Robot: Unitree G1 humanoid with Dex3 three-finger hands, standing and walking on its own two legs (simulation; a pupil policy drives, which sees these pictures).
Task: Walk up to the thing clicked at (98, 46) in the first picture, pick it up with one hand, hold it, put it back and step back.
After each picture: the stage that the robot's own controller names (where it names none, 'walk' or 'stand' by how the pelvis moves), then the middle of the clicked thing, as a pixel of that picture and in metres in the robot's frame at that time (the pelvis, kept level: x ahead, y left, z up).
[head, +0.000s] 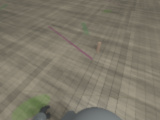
stand; (98, 47) +1.45 -0.17 -0.65
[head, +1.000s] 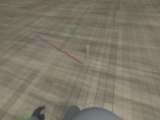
walk; (87, 50) +1.33 +0.14 -0.63
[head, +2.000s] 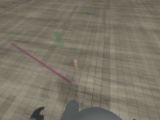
walk; (75, 65) +0.85 +0.28 -0.64
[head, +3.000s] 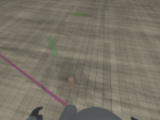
walk; (71, 83) +0.51 +0.22 -0.63
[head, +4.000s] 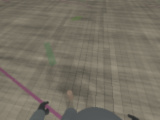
stand; (70, 95) +0.35 +0.22 -0.64
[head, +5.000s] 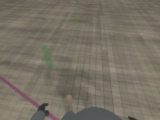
stand; (69, 100) +0.31 +0.21 -0.65
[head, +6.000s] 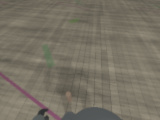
stand; (69, 97) +0.35 +0.22 -0.66
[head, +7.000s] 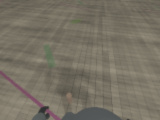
stand; (69, 98) +0.34 +0.21 -0.66
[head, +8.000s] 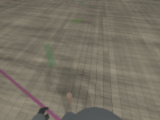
stand; (69, 98) +0.34 +0.20 -0.66
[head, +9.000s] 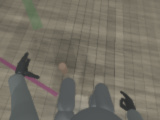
go down; (63, 69) +0.40 +0.23 -0.40
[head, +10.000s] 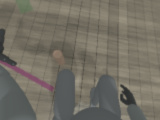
go down; (59, 58) +0.42 +0.26 -0.27
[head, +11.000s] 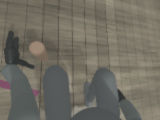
close in; (41, 53) +0.39 +0.29 -0.17
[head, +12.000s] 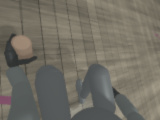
close; (25, 52) +0.39 +0.31 -0.15
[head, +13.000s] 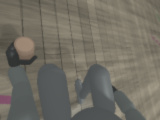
lift; (26, 53) +0.38 +0.31 -0.15
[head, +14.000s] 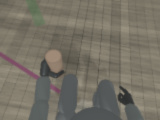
lift; (56, 66) +0.32 +0.22 +0.00
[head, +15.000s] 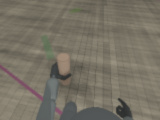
hold; (64, 71) +0.32 +0.17 +0.04
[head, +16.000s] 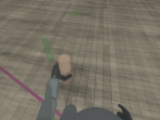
hold; (65, 71) +0.33 +0.17 +0.04
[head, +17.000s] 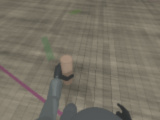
crouch; (67, 71) +0.33 +0.16 +0.02
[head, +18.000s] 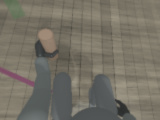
crouch; (50, 47) +0.46 +0.24 -0.05
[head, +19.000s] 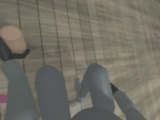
lower; (18, 47) +0.42 +0.33 -0.16
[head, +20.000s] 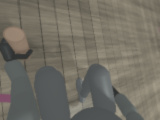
lower; (21, 47) +0.41 +0.32 -0.15
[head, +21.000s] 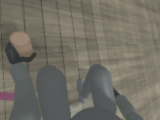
lower; (25, 50) +0.39 +0.31 -0.16
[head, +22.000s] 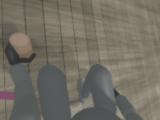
lower; (25, 51) +0.39 +0.32 -0.16
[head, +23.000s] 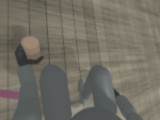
loosen; (33, 53) +0.38 +0.29 -0.15
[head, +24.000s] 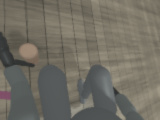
withdraw; (31, 56) +0.37 +0.29 -0.16
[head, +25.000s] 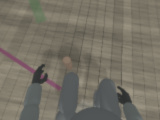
walk; (68, 64) +0.42 +0.23 -0.33
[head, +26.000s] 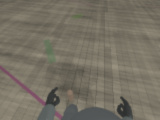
stand; (70, 95) +0.35 +0.19 -0.59
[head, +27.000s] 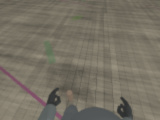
stand; (70, 95) +0.35 +0.20 -0.60
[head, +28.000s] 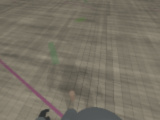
stand; (72, 96) +0.36 +0.19 -0.65
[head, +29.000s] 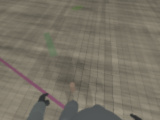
walk; (72, 87) +0.40 +0.16 -0.63
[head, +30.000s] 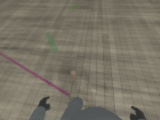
walk; (74, 76) +0.56 +0.23 -0.62
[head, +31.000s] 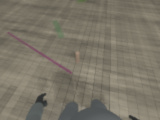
walk; (77, 57) +0.90 +0.19 -0.63
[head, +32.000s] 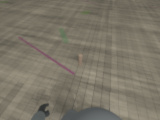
stand; (80, 60) +1.01 +0.17 -0.65
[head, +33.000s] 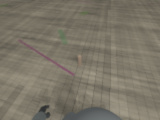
stand; (79, 60) +1.01 +0.19 -0.66
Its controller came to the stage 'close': yes
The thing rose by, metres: 0.68
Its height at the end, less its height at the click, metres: +0.00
